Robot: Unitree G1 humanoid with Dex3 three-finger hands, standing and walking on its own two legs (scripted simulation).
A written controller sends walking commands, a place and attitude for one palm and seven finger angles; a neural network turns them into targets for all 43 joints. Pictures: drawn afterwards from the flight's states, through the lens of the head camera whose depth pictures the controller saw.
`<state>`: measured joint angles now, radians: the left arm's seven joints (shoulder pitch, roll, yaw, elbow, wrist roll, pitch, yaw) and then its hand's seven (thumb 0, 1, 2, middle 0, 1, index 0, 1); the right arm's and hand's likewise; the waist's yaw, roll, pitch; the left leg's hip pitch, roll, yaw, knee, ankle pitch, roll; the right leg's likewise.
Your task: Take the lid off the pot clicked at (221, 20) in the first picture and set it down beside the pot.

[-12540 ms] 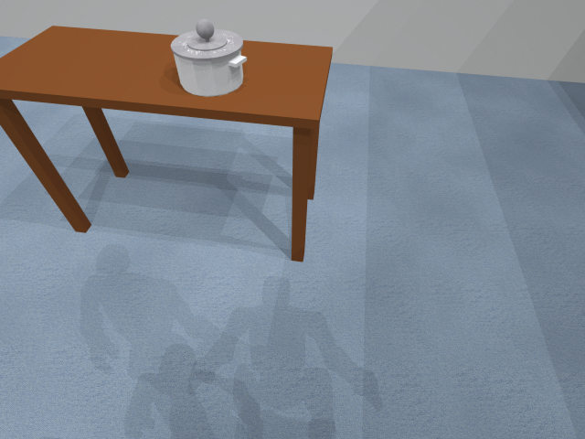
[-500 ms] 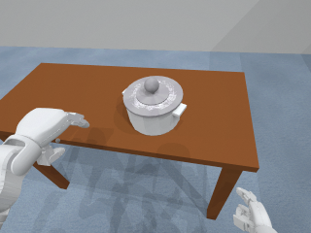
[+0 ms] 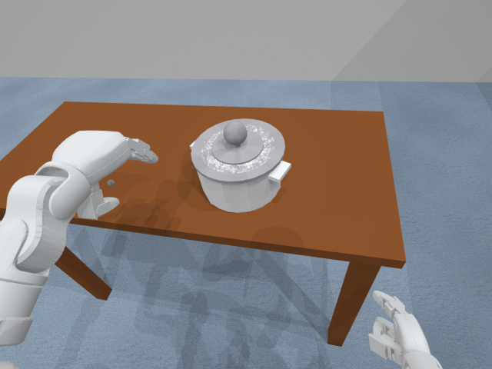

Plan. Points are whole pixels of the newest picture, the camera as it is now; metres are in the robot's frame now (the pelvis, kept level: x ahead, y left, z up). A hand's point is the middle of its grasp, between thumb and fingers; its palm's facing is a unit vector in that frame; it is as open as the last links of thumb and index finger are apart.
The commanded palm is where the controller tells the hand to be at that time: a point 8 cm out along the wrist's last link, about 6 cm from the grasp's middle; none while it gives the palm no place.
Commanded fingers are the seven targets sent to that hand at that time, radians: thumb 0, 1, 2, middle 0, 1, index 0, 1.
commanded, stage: move the open hand above the knob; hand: left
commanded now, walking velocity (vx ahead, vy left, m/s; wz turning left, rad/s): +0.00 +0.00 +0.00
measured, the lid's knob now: (235, 133) +0.53 +0.08 +0.10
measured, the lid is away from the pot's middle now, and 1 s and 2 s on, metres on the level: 0.01 0.01 0.01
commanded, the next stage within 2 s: none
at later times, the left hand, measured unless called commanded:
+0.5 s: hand (162, 150) +0.39 +0.17 +0.18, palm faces -0.19 +0.01 -0.98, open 10.4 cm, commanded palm +0.38 +0.17 +0.24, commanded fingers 0.00 -0.35 1.48 -0.82 -0.08 -0.82 -0.08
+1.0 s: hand (201, 125) +0.45 +0.12 +0.18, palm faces -0.22 +0.01 -0.97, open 10.4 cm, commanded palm +0.45 +0.12 +0.24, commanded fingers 0.00 -0.35 1.48 -0.82 -0.08 -0.82 -0.08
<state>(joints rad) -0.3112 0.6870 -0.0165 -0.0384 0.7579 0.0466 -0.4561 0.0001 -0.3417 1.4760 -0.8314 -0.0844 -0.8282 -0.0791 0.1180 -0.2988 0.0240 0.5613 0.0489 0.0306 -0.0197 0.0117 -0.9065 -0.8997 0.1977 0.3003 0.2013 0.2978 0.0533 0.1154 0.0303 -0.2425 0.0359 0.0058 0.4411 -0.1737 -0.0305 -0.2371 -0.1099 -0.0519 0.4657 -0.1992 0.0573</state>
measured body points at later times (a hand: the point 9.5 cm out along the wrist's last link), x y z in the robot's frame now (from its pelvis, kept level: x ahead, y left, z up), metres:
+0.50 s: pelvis +0.01 -0.01 +0.00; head +0.02 -0.06 +0.44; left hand +0.40 +0.17 +0.23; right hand +0.20 -0.24 -0.11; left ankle +0.04 +0.14 -0.74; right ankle +0.03 -0.16 -0.74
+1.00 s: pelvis +0.03 +0.00 +0.00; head +0.04 -0.06 +0.44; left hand +0.46 +0.12 +0.23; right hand +0.18 -0.25 -0.12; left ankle +0.04 +0.14 -0.74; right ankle +0.03 -0.16 -0.74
